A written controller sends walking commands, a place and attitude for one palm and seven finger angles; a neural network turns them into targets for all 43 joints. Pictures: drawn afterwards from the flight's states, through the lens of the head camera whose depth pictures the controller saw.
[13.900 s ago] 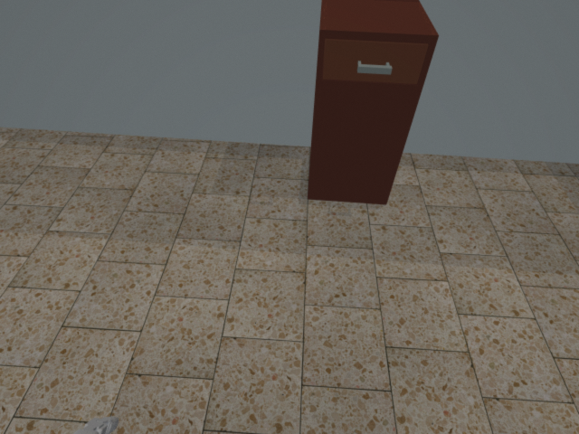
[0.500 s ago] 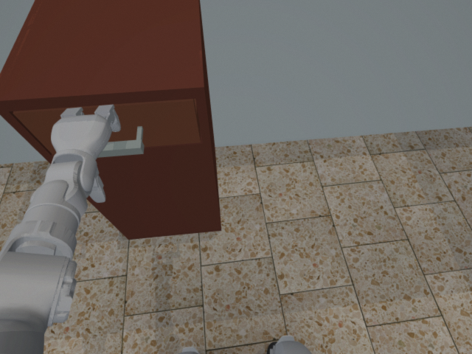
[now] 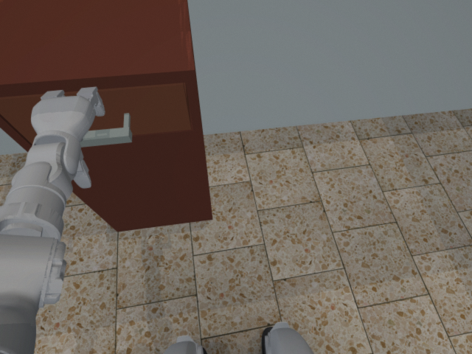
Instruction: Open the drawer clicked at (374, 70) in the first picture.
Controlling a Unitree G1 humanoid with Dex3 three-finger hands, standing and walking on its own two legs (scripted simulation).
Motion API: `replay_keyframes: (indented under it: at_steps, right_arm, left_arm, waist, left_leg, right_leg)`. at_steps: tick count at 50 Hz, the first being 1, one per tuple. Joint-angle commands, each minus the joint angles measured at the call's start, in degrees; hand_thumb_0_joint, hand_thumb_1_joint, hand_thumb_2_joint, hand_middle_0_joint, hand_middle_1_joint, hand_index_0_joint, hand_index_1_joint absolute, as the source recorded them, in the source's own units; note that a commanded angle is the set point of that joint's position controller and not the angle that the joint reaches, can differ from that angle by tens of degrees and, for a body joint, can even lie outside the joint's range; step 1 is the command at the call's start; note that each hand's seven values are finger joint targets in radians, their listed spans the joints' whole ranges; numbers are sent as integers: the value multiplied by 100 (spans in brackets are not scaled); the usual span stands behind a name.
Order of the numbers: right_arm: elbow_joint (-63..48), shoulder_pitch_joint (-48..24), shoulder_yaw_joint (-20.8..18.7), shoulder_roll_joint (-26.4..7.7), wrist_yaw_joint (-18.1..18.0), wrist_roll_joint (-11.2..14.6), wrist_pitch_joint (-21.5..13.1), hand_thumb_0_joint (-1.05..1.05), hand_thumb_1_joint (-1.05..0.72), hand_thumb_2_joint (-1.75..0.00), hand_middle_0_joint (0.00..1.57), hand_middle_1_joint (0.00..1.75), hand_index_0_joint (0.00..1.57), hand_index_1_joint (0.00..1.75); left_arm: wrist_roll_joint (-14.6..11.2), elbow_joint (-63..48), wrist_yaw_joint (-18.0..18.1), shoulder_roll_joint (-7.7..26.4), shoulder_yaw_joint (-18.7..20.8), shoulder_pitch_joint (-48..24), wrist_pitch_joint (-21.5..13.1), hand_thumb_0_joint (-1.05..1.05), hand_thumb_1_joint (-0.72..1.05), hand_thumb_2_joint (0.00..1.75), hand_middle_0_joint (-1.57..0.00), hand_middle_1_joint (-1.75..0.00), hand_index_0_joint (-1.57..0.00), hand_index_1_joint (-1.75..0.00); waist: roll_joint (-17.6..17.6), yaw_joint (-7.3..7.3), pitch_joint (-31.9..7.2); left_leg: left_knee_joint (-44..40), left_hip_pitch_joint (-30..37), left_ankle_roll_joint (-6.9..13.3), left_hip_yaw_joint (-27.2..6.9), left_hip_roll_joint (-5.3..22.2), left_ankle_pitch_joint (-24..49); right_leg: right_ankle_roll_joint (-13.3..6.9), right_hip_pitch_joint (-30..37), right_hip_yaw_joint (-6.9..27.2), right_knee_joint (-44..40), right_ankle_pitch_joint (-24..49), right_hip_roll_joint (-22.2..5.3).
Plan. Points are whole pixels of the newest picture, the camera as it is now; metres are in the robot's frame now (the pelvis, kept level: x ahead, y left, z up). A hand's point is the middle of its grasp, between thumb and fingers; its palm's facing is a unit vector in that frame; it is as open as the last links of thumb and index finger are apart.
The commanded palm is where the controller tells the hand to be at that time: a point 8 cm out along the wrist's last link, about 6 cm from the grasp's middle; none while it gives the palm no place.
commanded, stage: move the hooked fingers above the handle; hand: left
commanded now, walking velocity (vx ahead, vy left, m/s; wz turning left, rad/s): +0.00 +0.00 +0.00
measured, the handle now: (101, 129) +0.55 +0.24 -0.02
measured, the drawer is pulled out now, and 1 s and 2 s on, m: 0.00 0.00 0.00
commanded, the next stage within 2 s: none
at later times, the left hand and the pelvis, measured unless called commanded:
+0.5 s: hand (86, 135) +0.50 +0.24 +0.02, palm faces -0.15 +0.00 -0.99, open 13.8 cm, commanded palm +0.49 +0.23 +0.08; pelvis +0.00 -0.01 +0.00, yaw +0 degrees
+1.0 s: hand (97, 130) +0.51 +0.22 +0.03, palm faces -0.07 -0.01 -1.00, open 13.6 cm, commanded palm +0.50 +0.25 +0.08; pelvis +0.00 -0.01 +0.00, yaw +0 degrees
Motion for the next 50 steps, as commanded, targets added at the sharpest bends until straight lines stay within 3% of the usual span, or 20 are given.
replay_keyframes:
  at_steps: [1, 3, 6, 7, 10, 12, 15, 16, 17, 22, 27, 29, 32, 35, 36, 39, 44, 45, 48, 50]
  right_arm:
    - [-144, 1004, -429, -1011, -146, -26, -122, 0, -90, -90, 20, 30, 20, 30]
    - [-95, 1001, -393, -1018, -114, -34, -124, 0, -90, -90, 20, 30, 20, 30]
    - [-99, 940, -324, -1064, -36, -80, -86, 0, -90, -90, 20, 30, 20, 30]
    - [-129, 903, -311, -1033, 7, -87, -72, 0, -90, -90, 20, 30, 20, 30]
    - [-150, 812, -274, -1100, 47, -83, -9, 0, -90, -90, 20, 30, 20, 30]
    - [-213, 802, -298, -1089, 60, -58, 3, 0, -90, -90, 20, 30, 20, 30]
    - [-221, 731, -251, -1120, 32, -21, 68, 0, -90, -90, 20, 30, 20, 30]
    - [-252, 726, -247, -1112, 4, 9, 67, 0, -90, -90, 20, 30, 20, 30]
    - [-262, 723, -237, -1113, -23, 31, 63, 0, -90, -90, 20, 30, 20, 30]
    - [-306, 776, -225, -1104, -182, 89, -12, 0, -90, -90, 20, 30, 20, 30]
    - [-279, 926, -347, -992, -229, -3, -119, 0, -90, -90, 20, 30, 20, 30]
    - [-207, 963, -359, -986, -188, -32, -123, 0, -90, -90, 20, 30, 20, 30]
    - [-146, 965, -343, -1023, -124, -42, -87, 0, -90, -90, 20, 30, 20, 30]
    - [-115, 902, -322, -1077, -66, -67, -39, 0, -90, -90, 20, 30, 20, 30]
    - [-131, 906, -335, -1063, -48, -67, -33, 0, -90, -90, 20, 30, 20, 30]
    - [-116, 846, -331, -1097, -11, -50, 2, 0, -90, -90, 20, 30, 20, 30]
    - [-139, 752, -242, -1137, -64, 22, 60, 0, -90, -90, 20, 30, 20, 30]
    - [-134, 728, -218, -1148, -84, 17, 81, 0, -90, -90, 20, 30, 20, 30]
    - [-211, 673, -197, -1128, -123, 58, 75, 0, -90, -90, 20, 30, 20, 30]
    - [-225, 641, -158, -1147, -171, 59, 78, 0, -90, -90, 20, 30, 20, 30]
  left_arm:
    - [-43, -1507, 226, 840, -30, -2981, -491, 0, -50, 30, -30, -120, -30, -120]
    - [-13, -1243, 386, 968, 142, -2884, -453, 0, -50, 30, -30, -120, -30, -120]
    - [75, -1089, 691, 1507, 590, -2805, -261, 0, -50, 30, -30, -120, -30, -120]
    - [92, -937, 770, 1374, 518, -2677, -128, 0, -50, 30, -30, -120, -30, -120]
    - [182, -629, 901, 1668, 708, -2519, 275, 0, -50, 30, -30, -120, -30, -120]
    - [223, -803, 924, 1576, 555, -2661, 441, 0, -50, 30, -30, -120, -30, -120]
    - [154, -596, 823, 1792, 654, -2516, 643, 0, -50, 30, -30, -120, -30, -120]
    - [124, -615, 747, 1693, 495, -2648, 659, 0, -50, 30, -30, -120, -30, -120]
    - [79, -604, 661, 1788, 562, -2556, 642, 0, -50, 30, -30, -120, -30, -120]
    - [-22, -672, 202, 1652, 330, -2639, 246, 0, -50, 30, -30, -120, -30, -120]
    - [30, -1401, 147, 1279, 213, -2685, -467, 0, -50, 30, -30, -120, -30, -120]
    - [-26, -1330, 238, 1276, 339, -2484, -556, 0, -50, 30, -30, -120, -30, -120]
    - [-58, -1106, 471, 1490, 597, -2318, -450, 0, -50, 30, -30, -120, -30, -120]
    - [40, -1225, 722, 1883, 865, -2521, -248, 0, -50, 30, -30, -120, -30, -120]
    - [111, -1299, 789, 1839, 787, -2585, -178, 0, -50, 30, -30, -120, -30, -120]
    - [111, -1147, 896, 1838, 773, -2576, 125, 0, -50, 30, -30, -120, -30, -120]
    - [55, -815, 746, 2119, 752, -2681, 424, 0, -50, 30, -30, -120, -30, -120]
    - [45, -838, 706, 2253, 844, -2752, 416, 0, -50, 30, -30, -120, -30, -120]
    - [15, -654, 573, 2020, 608, -2627, 415, 0, -50, 30, -30, -120, -30, -120]
    - [-15, -714, 505, 2292, 777, -2685, 313, 0, -50, 30, -30, -120, -30, -120]
  waist:
    - [420, -316, -2451]
    - [380, -276, -2230]
    - [633, -84, -2388]
    - [688, -52, -2322]
    - [232, -32, -2352]
    - [344, -38, -2595]
    - [0, -8, -2598]
    - [-14, -100, -2555]
    - [-124, -43, -2540]
    - [-276, -217, -2318]
    - [402, -183, -2827]
    - [417, -128, -2739]
    - [212, -68, -2517]
    - [340, 7, -2697]
    - [488, -8, -2854]
    - [269, -41, -2723]
    - [46, -86, -2580]
    - [45, -61, -2557]
    - [7, -113, -2365]
    - [-56, -78, -2337]
  left_leg:
    - [-407, 2091, 72, -383, -172, 2115]
    - [-395, 1843, 63, -395, -198, 1993]
    - [-357, 1596, 42, -345, -245, 2201]
    - [-345, 1531, 35, -306, -260, 2280]
    - [-314, 1206, 64, -223, -267, 2355]
    - [-347, 1348, 65, -168, -272, 2395]
    - [-407, 1141, 107, -101, -309, 2131]
    - [-463, 1113, 123, -78, -307, 1925]
    - [-493, 1086, 139, -77, -314, 1840]
    - [-517, 1048, 198, -65, -325, 1468]
    - [-310, 1644, 151, -151, -292, 2042]
    - [-232, 1620, 121, -163, -275, 2250]
    - [-239, 1252, 124, -153, -303, 2143]
    - [-208, 1174, 120, -130, -321, 2372]
    - [-194, 1260, 110, -126, -328, 2490]
    - [-258, 1237, 116, -102, -312, 2403]
    - [-396, 1018, 152, -60, -361, 1981]
    - [-423, 1008, 157, -70, -355, 1970]
    - [-493, 1004, 162, -37, -365, 1704]
    - [-497, 931, 176, -49, -359, 1633]
  right_leg:
    - [-400, 728, -252, -301, 852, 477]
    - [-428, 646, -276, -244, 781, 481]
    - [-457, 811, -284, -94, 961, 470]
    - [-468, 836, -309, -74, 1030, 481]
    - [-430, 1167, -295, -36, 1329, 468]
    - [-409, 1311, -275, -71, 1443, 458]
    - [-367, 1654, -209, -165, 1479, 432]
    - [-336, 1680, -180, -225, 1410, 420]
    - [-331, 1770, -171, -249, 1377, 410]
    - [-291, 1699, -90, -386, 1177, 394]
    - [-371, 1352, -102, -232, 1354, 429]
    - [-384, 1259, -137, -163, 1440, 445]
    - [-376, 1348, -158, -132, 1463, 446]
    - [-392, 1478, -164, -35, 1680, 436]
    - [-386, 1500, -164, -6, 1777, 440]
    - [-360, 1572, -183, -84, 1751, 441]
    - [-312, 1822, -131, -217, 1608, 408]
    - [-319, 1855, -128, -229, 1590, 394]
    - [-300, 1747, -129, -318, 1351, 391]
    - [-296, 1805, -101, -311, 1298, 374]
